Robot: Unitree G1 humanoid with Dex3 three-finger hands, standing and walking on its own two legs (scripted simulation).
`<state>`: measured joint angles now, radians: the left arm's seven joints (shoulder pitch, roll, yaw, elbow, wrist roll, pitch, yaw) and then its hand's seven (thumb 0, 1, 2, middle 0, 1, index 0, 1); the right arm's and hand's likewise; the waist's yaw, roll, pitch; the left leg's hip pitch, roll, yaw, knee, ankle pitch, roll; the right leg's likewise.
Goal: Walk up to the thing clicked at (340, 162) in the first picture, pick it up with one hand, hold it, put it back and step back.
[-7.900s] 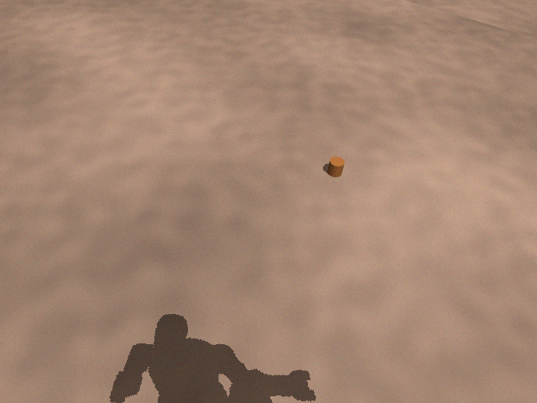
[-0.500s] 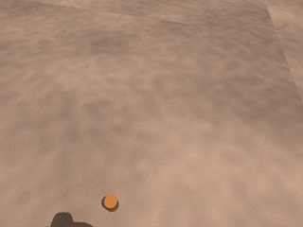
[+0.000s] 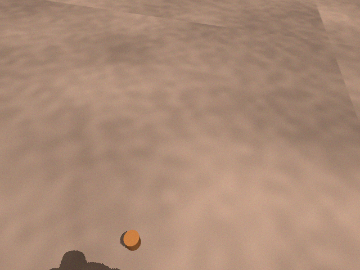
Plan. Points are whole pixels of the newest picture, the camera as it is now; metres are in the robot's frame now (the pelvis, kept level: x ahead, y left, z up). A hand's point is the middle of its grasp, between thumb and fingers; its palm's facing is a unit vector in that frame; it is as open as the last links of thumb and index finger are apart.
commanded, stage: stand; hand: left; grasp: from above
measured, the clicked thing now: (132, 240) +0.40 +0.22 -0.74
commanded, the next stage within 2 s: rise first in 0.46 s
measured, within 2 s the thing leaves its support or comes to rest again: neither
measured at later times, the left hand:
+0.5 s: hand out of the picture +0.07 +0.26 -0.16, palm faces -0.03 -0.94 -0.34, open 7.4 cm
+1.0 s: hand out of the picture +0.14 +0.26 -0.19, palm faces -0.08 -0.92 -0.39, open 12.5 cm
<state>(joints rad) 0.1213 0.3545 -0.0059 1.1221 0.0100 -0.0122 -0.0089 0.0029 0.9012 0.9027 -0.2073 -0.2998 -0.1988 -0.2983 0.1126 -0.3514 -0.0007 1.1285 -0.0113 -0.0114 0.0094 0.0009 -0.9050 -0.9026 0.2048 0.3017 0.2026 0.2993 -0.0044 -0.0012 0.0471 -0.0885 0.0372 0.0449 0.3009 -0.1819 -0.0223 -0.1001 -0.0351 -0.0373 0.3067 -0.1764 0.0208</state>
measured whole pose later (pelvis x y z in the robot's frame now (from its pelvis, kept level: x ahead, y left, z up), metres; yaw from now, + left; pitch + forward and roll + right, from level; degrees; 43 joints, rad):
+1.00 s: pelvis -0.01 +0.01 -0.04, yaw +0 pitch +10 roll -1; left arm 0.04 0.32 0.15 0.89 0.18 0.10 0.00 0.00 -0.17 0.98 -0.06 -1.01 -0.07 -1.00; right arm 0.26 -0.25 -0.04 0.68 0.02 -0.07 -0.01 0.00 -0.90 -0.90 0.20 0.30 0.20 0.30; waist -0.04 0.00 -0.04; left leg -0.58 0.05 0.03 0.76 -0.37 -0.01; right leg -0.57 -0.04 -0.03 0.74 -0.35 0.03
